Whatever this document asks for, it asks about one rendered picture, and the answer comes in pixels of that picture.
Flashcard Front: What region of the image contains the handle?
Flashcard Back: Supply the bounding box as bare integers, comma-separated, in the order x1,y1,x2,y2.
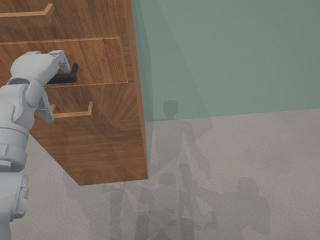
0,11,52,27
53,111,93,122
46,63,78,85

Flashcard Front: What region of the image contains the robot left upper arm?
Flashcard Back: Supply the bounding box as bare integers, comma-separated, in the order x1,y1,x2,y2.
0,172,29,240

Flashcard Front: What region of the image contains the drawer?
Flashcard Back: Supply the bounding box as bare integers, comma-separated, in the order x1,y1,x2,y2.
0,36,127,88

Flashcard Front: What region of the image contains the left robot hand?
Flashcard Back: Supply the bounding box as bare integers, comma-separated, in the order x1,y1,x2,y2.
10,50,71,123

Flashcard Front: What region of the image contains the left robot forearm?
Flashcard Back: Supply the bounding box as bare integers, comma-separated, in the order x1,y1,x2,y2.
0,75,44,173

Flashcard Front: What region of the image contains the cabinet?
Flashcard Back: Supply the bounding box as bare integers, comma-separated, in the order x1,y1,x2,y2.
0,0,148,186

